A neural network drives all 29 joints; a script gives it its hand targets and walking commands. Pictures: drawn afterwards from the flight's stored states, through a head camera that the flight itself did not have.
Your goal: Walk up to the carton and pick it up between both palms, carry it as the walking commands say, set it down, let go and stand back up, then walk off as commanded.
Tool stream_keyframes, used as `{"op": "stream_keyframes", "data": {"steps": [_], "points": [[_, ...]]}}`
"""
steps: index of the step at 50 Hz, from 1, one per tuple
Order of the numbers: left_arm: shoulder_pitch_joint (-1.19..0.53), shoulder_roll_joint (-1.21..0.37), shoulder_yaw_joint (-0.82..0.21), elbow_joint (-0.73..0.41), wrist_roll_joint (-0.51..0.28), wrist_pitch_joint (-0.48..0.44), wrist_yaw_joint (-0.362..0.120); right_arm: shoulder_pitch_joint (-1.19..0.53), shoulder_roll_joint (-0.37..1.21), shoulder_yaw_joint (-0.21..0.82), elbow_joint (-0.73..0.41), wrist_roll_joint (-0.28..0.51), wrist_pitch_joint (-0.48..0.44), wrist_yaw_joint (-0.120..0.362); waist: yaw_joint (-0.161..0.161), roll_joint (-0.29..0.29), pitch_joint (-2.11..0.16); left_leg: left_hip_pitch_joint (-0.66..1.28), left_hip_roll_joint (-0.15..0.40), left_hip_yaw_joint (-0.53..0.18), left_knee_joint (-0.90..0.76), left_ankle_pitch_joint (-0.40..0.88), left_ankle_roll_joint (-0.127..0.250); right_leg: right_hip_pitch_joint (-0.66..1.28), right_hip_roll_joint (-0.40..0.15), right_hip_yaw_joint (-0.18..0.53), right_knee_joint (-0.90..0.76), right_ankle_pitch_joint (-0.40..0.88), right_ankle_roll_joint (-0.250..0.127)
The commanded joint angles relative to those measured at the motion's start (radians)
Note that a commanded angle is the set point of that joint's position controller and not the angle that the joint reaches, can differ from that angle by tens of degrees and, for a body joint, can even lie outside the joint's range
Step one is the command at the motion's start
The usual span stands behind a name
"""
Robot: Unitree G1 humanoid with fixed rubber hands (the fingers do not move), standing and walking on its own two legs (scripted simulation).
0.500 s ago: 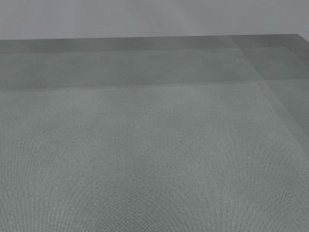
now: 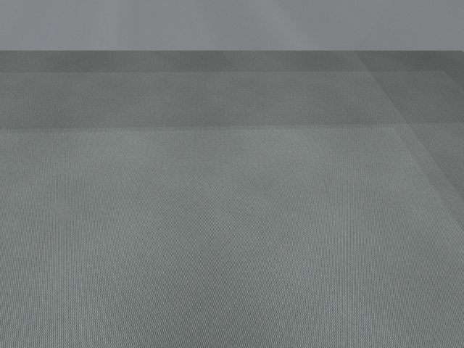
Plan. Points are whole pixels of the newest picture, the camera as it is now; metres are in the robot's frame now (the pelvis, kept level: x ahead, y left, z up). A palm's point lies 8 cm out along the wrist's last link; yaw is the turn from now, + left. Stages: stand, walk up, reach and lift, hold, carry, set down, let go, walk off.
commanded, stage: stand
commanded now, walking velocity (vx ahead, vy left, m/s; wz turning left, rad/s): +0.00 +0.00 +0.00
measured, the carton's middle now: out of the picture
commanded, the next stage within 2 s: none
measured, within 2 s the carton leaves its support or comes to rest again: neither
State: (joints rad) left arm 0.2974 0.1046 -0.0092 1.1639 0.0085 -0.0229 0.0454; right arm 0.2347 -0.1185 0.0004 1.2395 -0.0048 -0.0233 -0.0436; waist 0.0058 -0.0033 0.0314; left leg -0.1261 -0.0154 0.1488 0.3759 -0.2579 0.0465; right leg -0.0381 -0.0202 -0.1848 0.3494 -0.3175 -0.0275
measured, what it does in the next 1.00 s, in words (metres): stands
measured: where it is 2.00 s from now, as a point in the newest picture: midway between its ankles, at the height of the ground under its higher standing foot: outside the picture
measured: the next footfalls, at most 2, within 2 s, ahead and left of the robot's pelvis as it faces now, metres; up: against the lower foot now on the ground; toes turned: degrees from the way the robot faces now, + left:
none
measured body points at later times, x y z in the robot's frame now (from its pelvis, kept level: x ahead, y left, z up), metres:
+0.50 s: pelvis +0.03 -0.01 +0.00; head +0.05 -0.01 +0.44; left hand +0.01 +0.20 -0.16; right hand +0.00 -0.21 -0.17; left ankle -0.03 +0.08 -0.74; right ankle -0.08 -0.08 -0.74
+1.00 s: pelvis +0.04 -0.02 -0.01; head +0.07 -0.03 +0.44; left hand +0.02 +0.19 -0.17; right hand +0.01 -0.22 -0.18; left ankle -0.03 +0.08 -0.74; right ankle -0.08 -0.08 -0.74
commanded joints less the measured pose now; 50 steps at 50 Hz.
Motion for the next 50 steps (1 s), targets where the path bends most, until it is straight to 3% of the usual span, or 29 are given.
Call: {"op": "stream_keyframes", "data": {"steps": [1, 3, 5, 6, 10, 12, 13, 18, 22, 24, 28, 33, 34, 35, 36, 37, 38, 39, 41, 44, 46, 48, 50], "points": [[0.093, 0.095, 0.015, -0.008, 0.001, -0.007, 0.007, 0.100, -0.071, -0.008, 0.001, 0.002, -0.007, -0.007, -0.010, 0.015, 0.017, 0.027, 0.145, -0.145, -0.021, 0.442, 0.009, -0.035, -0.150, 0.122, -0.037, 0.421, -0.013], [0.103, 0.084, 0.012, -0.006, 0.001, -0.005, 0.008, 0.093, -0.099, -0.015, -0.001, -0.002, -0.005, -0.005, -0.003, -0.026, 0.007, 0.046, 0.148, -0.151, -0.013, 0.446, 0.014, -0.036, -0.141, 0.115, -0.029, 0.438, -0.004], [0.101, 0.103, 0.015, -0.007, 0.001, 0.000, 0.013, 0.083, -0.088, -0.015, -0.003, -0.001, -0.004, -0.007, 0.000, -0.024, 0.021, 0.048, 0.151, -0.141, -0.007, 0.475, 0.016, -0.039, -0.154, 0.122, -0.022, 0.491, -0.005], [0.112, 0.104, 0.015, -0.002, 0.003, -0.003, 0.010, 0.101, -0.091, -0.019, 0.000, 0.001, -0.004, -0.009, -0.004, 0.007, -0.006, 0.059, 0.143, -0.139, 0.003, 0.488, 0.006, -0.020, -0.148, 0.117, -0.022, 0.496, -0.006], [0.098, 0.112, 0.018, -0.009, 0.001, 0.003, 0.014, 0.103, -0.085, -0.017, 0.002, -0.001, -0.005, -0.012, -0.001, -0.022, 0.045, 0.048, 0.154, -0.147, -0.014, 0.510, 0.017, -0.045, -0.149, 0.111, -0.019, 0.493, -0.002], [0.093, 0.102, 0.013, -0.010, 0.000, 0.003, 0.012, 0.105, -0.078, -0.017, 0.001, -0.001, -0.005, -0.011, -0.008, 0.027, 0.020, 0.066, 0.150, -0.146, -0.011, 0.490, 0.014, -0.033, -0.153, 0.126, -0.025, 0.450, -0.006], [0.084, 0.106, 0.019, -0.015, 0.001, 0.004, 0.014, 0.111, -0.075, -0.017, 0.003, -0.002, -0.005, -0.011, -0.007, -0.010, 0.013, 0.066, 0.160, -0.153, -0.003, 0.492, 0.016, -0.024, -0.146, 0.120, -0.030, 0.451, -0.005], [0.101, 0.092, 0.012, -0.007, 0.003, -0.003, 0.014, 0.103, -0.115, -0.033, -0.001, 0.000, -0.003, -0.015, 0.006, -0.020, 0.017, 0.073, 0.147, -0.133, 0.011, 0.526, 0.018, -0.015, -0.157, 0.122, -0.020, 0.545, -0.005], [0.091, 0.099, 0.012, -0.011, 0.010, -0.002, 0.017, 0.121, -0.091, -0.033, 0.006, 0.001, 0.000, -0.018, -0.011, -0.003, 0.016, 0.084, 0.146, -0.127, 0.012, 0.513, 0.011, -0.018, -0.155, 0.120, -0.020, 0.548, -0.002], [0.095, 0.122, 0.021, -0.012, 0.000, 0.000, 0.015, 0.123, -0.077, -0.028, 0.001, 0.001, 0.000, -0.013, -0.008, -0.042, 0.034, 0.059, 0.156, -0.140, 0.015, 0.501, 0.015, -0.019, -0.145, 0.116, -0.024, 0.552, 0.001], [0.096, 0.108, 0.021, -0.014, 0.006, 0.004, 0.012, 0.111, -0.088, -0.030, -0.003, -0.002, 0.003, -0.013, -0.005, 0.012, 0.021, 0.072, 0.154, -0.128, 0.014, 0.510, 0.004, -0.020, -0.148, 0.120, -0.015, 0.518, -0.007], [0.112, 0.098, 0.018, -0.005, 0.003, 0.002, 0.018, 0.137, -0.088, -0.029, -0.002, 0.005, -0.007, -0.018, -0.008, -0.042, 0.044, 0.073, 0.151, -0.130, 0.021, 0.542, 0.015, -0.020, -0.153, 0.124, -0.012, 0.615, -0.005], [0.098, 0.119, 0.022, -0.017, 0.005, -0.003, 0.017, 0.135, -0.070, -0.028, 0.002, 0.007, -0.006, -0.016, -0.005, -0.006, 0.014, 0.085, 0.145, -0.127, 0.025, 0.546, 0.011, -0.006, -0.151, 0.116, 0.001, 0.610, -0.006], [0.108, 0.110, 0.026, -0.016, 0.006, -0.002, 0.016, 0.137, -0.083, -0.028, -0.009, 0.006, -0.006, -0.014, -0.001, -0.018, 0.011, 0.089, 0.149, -0.121, 0.035, 0.548, 0.011, -0.008, -0.148, 0.112, -0.006, 0.588, -0.004], [0.084, 0.113, 0.025, -0.021, 0.006, -0.003, 0.013, 0.132, -0.073, -0.030, -0.007, 0.005, -0.002, -0.015, -0.016, 0.018, 0.010, 0.080, 0.151, -0.126, 0.030, 0.553, 0.010, -0.006, -0.142, 0.116, -0.008, 0.568, -0.009], [0.083, 0.110, 0.028, -0.020, 0.008, 0.002, 0.017, 0.113, -0.082, -0.031, -0.021, 0.003, -0.005, -0.015, -0.007, -0.019, 0.021, 0.083, 0.152, -0.125, 0.023, 0.529, 0.009, -0.020, -0.139, 0.106, -0.017, 0.546, -0.003], [0.102, 0.117, 0.026, -0.016, 0.004, 0.000, 0.015, 0.135, -0.081, -0.032, -0.008, 0.002, -0.003, -0.018, -0.005, -0.013, 0.029, 0.075, 0.148, -0.110, 0.040, 0.542, 0.009, -0.014, -0.149, 0.116, -0.008, 0.606, -0.004], [0.093, 0.094, 0.024, -0.018, 0.010, 0.000, 0.015, 0.148, -0.059, -0.026, -0.008, 0.002, -0.001, -0.017, -0.013, -0.005, 0.024, 0.064, 0.150, -0.125, 0.031, 0.517, 0.005, -0.003, -0.145, 0.119, -0.009, 0.590, -0.008], [0.104, 0.108, 0.030, -0.021, 0.005, 0.001, 0.015, 0.150, -0.058, -0.024, -0.006, 0.003, -0.001, -0.020, -0.001, 0.004, 0.016, 0.067, 0.146, -0.112, 0.029, 0.515, 0.001, 0.006, -0.148, 0.114, -0.008, 0.596, -0.004], [0.110, 0.105, 0.027, -0.023, 0.009, 0.002, 0.018, 0.158, -0.081, -0.033, -0.007, 0.003, 0.002, -0.021, -0.013, -0.031, 0.047, 0.062, 0.147, -0.114, 0.036, 0.496, 0.004, -0.015, -0.145, 0.122, -0.018, 0.617, -0.003], [0.112, 0.102, 0.027, -0.028, 0.009, 0.001, 0.019, 0.140, -0.078, -0.035, -0.019, 0.001, 0.002, -0.017, -0.006, -0.013, 0.031, 0.067, 0.155, -0.124, 0.038, 0.515, 0.011, -0.007, -0.149, 0.119, -0.008, 0.635, -0.006], [0.096, 0.122, 0.039, -0.037, 0.011, 0.001, 0.021, 0.152, -0.075, -0.040, -0.031, -0.003, -0.004, -0.016, -0.025, -0.013, 0.022, 0.077, 0.147, -0.111, 0.036, 0.516, 0.003, -0.001, -0.150, 0.114, -0.004, 0.647, -0.011], [0.116, 0.106, 0.036, -0.033, 0.005, 0.005, 0.018, 0.158, -0.074, -0.036, -0.026, -0.002, -0.001, -0.019, -0.004, 0.015, 0.040, 0.061, 0.150, -0.115, 0.036, 0.519, 0.007, -0.002, -0.144, 0.121, -0.019, 0.575, -0.011]]}}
